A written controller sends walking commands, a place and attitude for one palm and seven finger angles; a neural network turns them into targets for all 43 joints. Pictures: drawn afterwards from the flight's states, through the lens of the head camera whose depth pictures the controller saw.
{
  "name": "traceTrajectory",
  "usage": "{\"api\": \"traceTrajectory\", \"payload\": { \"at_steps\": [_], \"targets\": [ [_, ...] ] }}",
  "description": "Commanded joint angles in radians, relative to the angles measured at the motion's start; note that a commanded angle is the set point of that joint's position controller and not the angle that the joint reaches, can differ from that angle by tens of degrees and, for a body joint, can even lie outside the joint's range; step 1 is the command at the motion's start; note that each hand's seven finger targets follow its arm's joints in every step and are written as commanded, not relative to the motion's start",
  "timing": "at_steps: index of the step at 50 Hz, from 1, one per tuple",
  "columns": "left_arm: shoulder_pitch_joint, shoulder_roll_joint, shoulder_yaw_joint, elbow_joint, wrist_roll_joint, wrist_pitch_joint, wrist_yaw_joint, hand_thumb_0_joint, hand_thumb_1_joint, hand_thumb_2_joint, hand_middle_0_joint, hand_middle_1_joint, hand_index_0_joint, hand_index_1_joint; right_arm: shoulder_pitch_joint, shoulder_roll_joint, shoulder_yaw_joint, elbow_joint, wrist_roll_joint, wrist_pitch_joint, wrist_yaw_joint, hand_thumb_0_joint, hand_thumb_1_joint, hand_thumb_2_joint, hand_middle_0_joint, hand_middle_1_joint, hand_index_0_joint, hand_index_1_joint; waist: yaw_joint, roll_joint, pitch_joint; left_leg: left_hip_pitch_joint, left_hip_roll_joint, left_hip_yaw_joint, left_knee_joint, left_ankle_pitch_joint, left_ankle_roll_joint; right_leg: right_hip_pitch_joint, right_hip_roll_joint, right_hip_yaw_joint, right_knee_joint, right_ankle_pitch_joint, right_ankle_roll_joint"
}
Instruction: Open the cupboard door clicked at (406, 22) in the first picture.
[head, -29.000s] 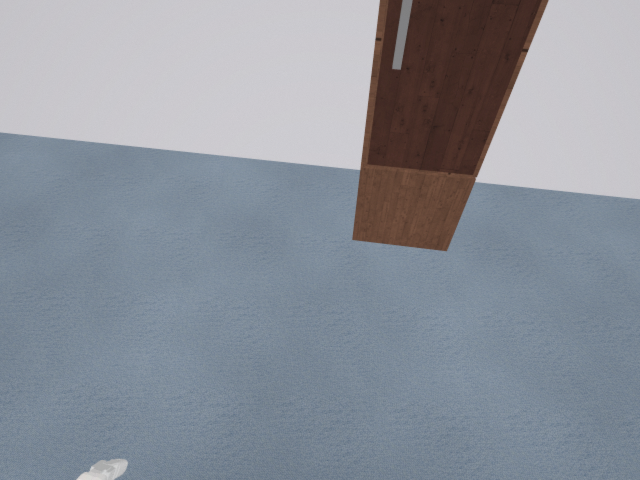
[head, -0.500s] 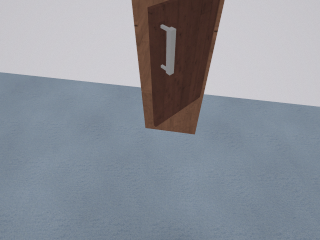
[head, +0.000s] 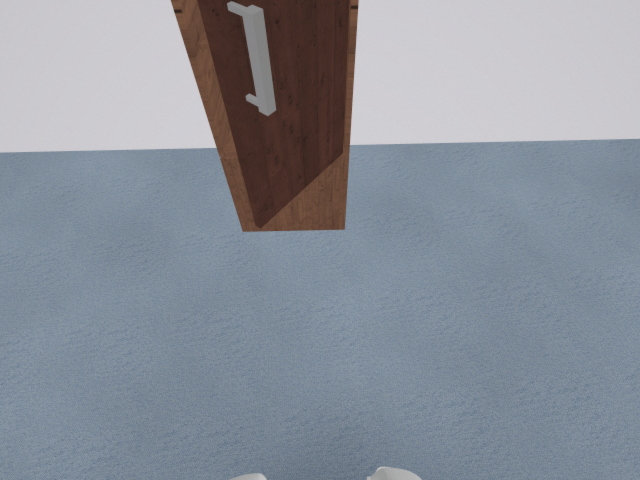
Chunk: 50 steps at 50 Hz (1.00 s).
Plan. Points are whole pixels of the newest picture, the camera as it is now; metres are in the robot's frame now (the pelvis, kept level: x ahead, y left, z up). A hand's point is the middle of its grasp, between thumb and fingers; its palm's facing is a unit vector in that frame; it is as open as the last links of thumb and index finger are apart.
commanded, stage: walk to a spot facing it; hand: left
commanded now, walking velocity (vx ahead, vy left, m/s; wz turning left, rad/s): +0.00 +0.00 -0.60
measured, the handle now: (252, 61) +0.71 +0.17 +0.11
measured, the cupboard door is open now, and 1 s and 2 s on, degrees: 50 50 50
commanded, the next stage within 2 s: none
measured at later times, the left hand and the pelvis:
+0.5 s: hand out of the picture +0.12 +0.19 -0.18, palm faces -0.21 -0.95 -0.23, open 7.4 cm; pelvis +0.01 +0.00 +0.00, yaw -17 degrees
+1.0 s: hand (277, 428) +0.20 +0.09 -0.16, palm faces -0.54 -0.81 -0.24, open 7.4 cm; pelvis +0.02 -0.05 +0.01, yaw -35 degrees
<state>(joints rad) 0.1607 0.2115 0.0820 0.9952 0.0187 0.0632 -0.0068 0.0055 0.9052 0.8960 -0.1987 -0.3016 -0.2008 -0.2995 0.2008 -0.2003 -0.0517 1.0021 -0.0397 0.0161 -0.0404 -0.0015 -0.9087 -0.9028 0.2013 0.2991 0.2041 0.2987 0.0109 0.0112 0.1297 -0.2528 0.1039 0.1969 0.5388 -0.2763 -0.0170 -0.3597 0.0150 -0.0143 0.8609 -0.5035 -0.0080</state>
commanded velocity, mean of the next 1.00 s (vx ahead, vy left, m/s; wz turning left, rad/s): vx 0.06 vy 0.00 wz -0.60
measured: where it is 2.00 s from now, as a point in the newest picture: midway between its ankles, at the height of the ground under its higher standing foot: (463, 447)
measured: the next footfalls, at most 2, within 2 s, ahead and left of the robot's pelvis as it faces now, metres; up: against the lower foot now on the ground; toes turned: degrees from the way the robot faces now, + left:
left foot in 0.44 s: +0.08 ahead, +0.12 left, +0.00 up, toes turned -15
right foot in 0.74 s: -0.01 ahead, -0.15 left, +0.00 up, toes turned -28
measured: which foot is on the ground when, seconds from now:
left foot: down 0.00-0.06, up 0.08-0.42, down 0.44-0.74, up 0.76-1.00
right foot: down 0.00-0.44, up 0.46-0.72, down 0.74-1.00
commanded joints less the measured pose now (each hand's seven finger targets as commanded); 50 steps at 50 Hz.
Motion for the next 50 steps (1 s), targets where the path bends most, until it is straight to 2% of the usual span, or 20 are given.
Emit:
{"api": "traceTrajectory", "payload": {
  "at_steps": [1,2,3,4,6,10,16,19,20,22,23,28,32,34,35,36,37,41,48,50],
  "targets": [
    [0.104,0.075,0.022,-0.069,0.001,-0.027,-0.009,0.0,0.9,0.9,-0.2,-0.3,-0.2,-0.3,-0.015,-0.204,-0.047,-0.078,0.006,-0.009,-0.009,0.0,-0.9,-0.9,0.2,0.3,0.2,0.3,0.033,0.109,-0.167,0.047,0.233,-0.126,-0.057,0.331,0.099,0.135,-0.03,-0.044,-0.236,0.148,0.0],
    [0.153,0.111,0.032,-0.058,0.006,-0.034,-0.005,0.0,0.9,0.9,-0.2,-0.3,-0.2,-0.3,-0.037,-0.193,-0.049,-0.092,0.015,-0.004,-0.006,0.0,-0.9,-0.9,0.2,0.3,0.2,0.3,0.057,0.026,-0.153,-0.025,0.171,-0.076,0.062,0.205,0.047,0.217,-0.046,-0.011,-0.407,0.332,-0.01],
    [0.167,0.227,0.052,-0.058,0.019,-0.044,0.009,0.0,0.9,0.9,-0.2,-0.3,-0.2,-0.3,-0.039,-0.124,-0.043,-0.123,0.029,0.003,0.002,0.0,-0.9,-0.9,0.2,0.3,0.2,0.3,0.058,-0.286,-0.136,-0.232,0.019,0.015,0.277,-0.145,-0.03,0.302,-0.278,0.356,-0.555,0.539,-0.094],
    [0.189,0.284,0.058,-0.06,0.007,-0.043,0.017,0.0,0.9,0.9,-0.2,-0.3,-0.2,-0.3,-0.096,-0.116,-0.037,-0.155,0.031,0.014,0.008,0.0,-0.9,-0.9,0.2,0.3,0.2,0.3,0.099,-0.311,-0.115,-0.299,-0.043,-0.082,0.484,-0.387,-0.042,0.244,-0.405,0.493,-0.576,0.655,-0.214],
    [0.12,0.236,0.058,-0.077,0.01,-0.044,0.034,0.0,0.9,0.9,-0.2,-0.3,-0.2,-0.3,-0.122,-0.108,-0.037,-0.152,0.03,0.015,0.003,0.0,-0.9,-0.9,0.2,0.3,0.2,0.3,0.052,-0.232,-0.119,-0.366,-0.019,-0.202,0.611,-0.291,-0.041,0.27,-0.317,0.472,-0.499,0.695,-0.246],
    [0.082,0.196,0.048,-0.1,0.008,-0.051,0.041,0.0,0.9,0.9,-0.2,-0.3,-0.2,-0.3,-0.103,-0.083,-0.029,-0.144,0.035,0.012,0.006,0.0,-0.9,-0.9,0.2,0.3,0.2,0.3,0.021,-0.121,-0.209,-0.279,-0.038,-0.194,0.502,-0.199,-0.056,0.326,-0.239,0.357,-0.433,0.856,-0.204],
    [0.079,0.213,0.054,-0.11,0.013,-0.042,0.032,0.0,0.9,0.9,-0.2,-0.3,-0.2,-0.3,-0.12,-0.085,-0.028,-0.175,0.043,0.006,0.003,0.0,-0.9,-0.9,0.2,0.3,0.2,0.3,0.022,-0.169,-0.177,-0.182,-0.078,-0.2,0.271,-0.185,-0.042,0.26,-0.207,0.426,-0.449,0.796,-0.197],
    [0.025,0.202,0.05,-0.127,0.003,-0.036,0.026,0.0,0.9,0.9,-0.2,-0.3,-0.2,-0.3,-0.034,-0.095,-0.027,-0.158,0.045,-0.003,-0.005,0.0,-0.9,-0.9,0.2,0.3,0.2,0.3,-0.031,-0.136,-0.186,0.01,-0.09,-0.201,0.014,-0.034,-0.031,0.143,-0.155,0.423,-0.399,0.73,-0.133],
    [0.006,0.178,0.043,-0.136,-0.001,-0.035,0.023,0.0,0.9,0.9,-0.2,-0.3,-0.2,-0.3,0.014,-0.116,-0.032,-0.144,0.042,-0.012,-0.009,0.0,-0.9,-0.9,0.2,0.3,0.2,0.3,-0.056,-0.07,-0.202,0.163,-0.043,-0.22,-0.121,0.054,-0.018,0.031,-0.103,0.375,-0.346,0.614,-0.082],
    [0.016,0.115,0.025,-0.184,-0.009,-0.035,0.003,0.0,0.9,0.9,-0.2,-0.3,-0.2,-0.3,0.06,-0.275,-0.054,-0.16,0.015,-0.02,-0.018,0.0,-0.9,-0.9,0.2,0.3,0.2,0.3,-0.06,0.303,-0.203,0.263,0.4,-0.618,-0.264,0.305,0.189,-0.23,0.062,0.082,0.059,-0.133,0.038],
    [0.011,0.136,0.034,-0.206,0.0,-0.039,-0.008,0.0,0.9,0.9,-0.2,-0.3,-0.2,-0.3,0.029,-0.286,-0.05,-0.196,0.008,-0.014,-0.02,0.0,-0.9,-0.9,0.2,0.3,0.2,0.3,-0.05,0.161,-0.16,0.081,0.427,-0.604,-0.254,0.213,0.252,-0.191,0.005,0.084,0.226,-0.125,0.049],
    [-0.013,0.101,0.025,-0.181,0.0,-0.019,-0.03,0.0,0.9,0.9,-0.2,-0.3,-0.2,-0.3,-0.017,-0.199,-0.03,-0.2,0.001,-0.024,-0.012,0.0,-0.9,-0.9,0.2,0.3,0.2,0.3,-0.008,0.201,-0.169,0.132,0.199,-0.232,-0.143,0.557,0.138,-0.174,-0.029,0.006,0.217,0.011,0.068],
    [-0.037,0.094,0.012,-0.19,-0.002,-0.028,-0.038,0.0,0.9,0.9,-0.2,-0.3,-0.2,-0.3,0.033,-0.233,-0.045,-0.178,0.003,-0.014,-0.002,0.0,-0.9,-0.9,0.2,0.3,0.2,0.3,-0.037,0.228,-0.173,0.12,0.21,-0.174,-0.091,0.515,0.112,-0.013,-0.006,-0.077,-0.089,0.039,0.045],
    [0.028,0.115,0.018,-0.169,-0.002,-0.036,-0.037,0.0,0.9,0.9,-0.2,-0.3,-0.2,-0.3,0.013,-0.245,-0.051,-0.181,0.01,-0.008,0.003,0.0,-0.9,-0.9,0.2,0.3,0.2,0.3,0.001,0.194,-0.183,0.071,0.189,-0.135,0.009,0.438,0.062,0.129,0.007,-0.095,-0.293,0.209,0.027],
    [0.093,0.161,0.028,-0.149,0.001,-0.043,-0.031,0.0,0.9,0.9,-0.2,-0.3,-0.2,-0.3,0.004,-0.231,-0.052,-0.191,0.018,-0.006,0.009,0.0,-0.9,-0.9,0.2,0.3,0.2,0.3,0.031,0.102,-0.205,-0.023,0.15,-0.1,0.123,0.318,0.015,0.274,-0.026,-0.046,-0.415,0.377,0.003],
    [0.139,0.28,0.051,-0.135,0.012,-0.053,-0.015,0.0,0.9,0.9,-0.2,-0.3,-0.2,-0.3,0.0,-0.157,-0.04,-0.221,0.032,-0.005,0.013,0.0,-0.9,-0.9,0.2,0.3,0.2,0.3,0.051,-0.224,-0.231,-0.258,0.023,-0.007,0.346,-0.045,-0.05,0.442,-0.281,0.311,-0.498,0.672,-0.093],
    [0.195,0.34,0.059,-0.121,0.0,-0.049,0.0,0.0,0.9,0.9,-0.2,-0.3,-0.2,-0.3,-0.074,-0.146,-0.026,-0.258,0.036,0.005,0.009,0.0,-0.9,-0.9,0.2,0.3,0.2,0.3,0.108,-0.317,-0.217,-0.33,-0.031,-0.11,0.535,-0.417,-0.059,0.372,-0.432,0.464,-0.512,0.835,-0.216],
    [0.024,0.23,0.04,-0.166,0.007,-0.038,0.026,0.0,0.9,0.9,-0.2,-0.3,-0.2,-0.3,-0.057,-0.134,-0.025,-0.205,0.033,0.01,0.012,0.0,-0.9,-0.9,0.2,0.3,0.2,0.3,0.013,-0.198,-0.2,-0.296,-0.003,-0.191,0.586,-0.218,-0.058,0.247,-0.255,0.335,-0.469,0.612,-0.194],
    [0.038,0.243,0.044,-0.144,0.009,-0.055,0.002,0.0,0.9,0.9,-0.2,-0.3,-0.2,-0.3,-0.048,-0.12,-0.026,-0.205,0.029,-0.014,0.035,0.0,-0.9,-0.9,0.2,0.3,0.2,0.3,0.021,-0.184,-0.126,-0.148,-0.069,-0.14,0.226,-0.176,-0.042,0.144,-0.208,0.42,-0.572,0.083,-0.195],
    [0.0,0.228,0.043,-0.147,0.007,-0.059,-0.002,0.0,0.9,0.9,-0.2,-0.3,-0.2,-0.3,0.034,-0.115,-0.026,-0.183,0.028,-0.029,0.031,0.0,-0.9,-0.9,0.2,0.3,0.2,0.3,-0.032,-0.153,-0.118,0.015,-0.081,-0.13,0.048,-0.108,-0.034,0.037,-0.168,0.409,-0.527,0.014,-0.162]
  ]
}}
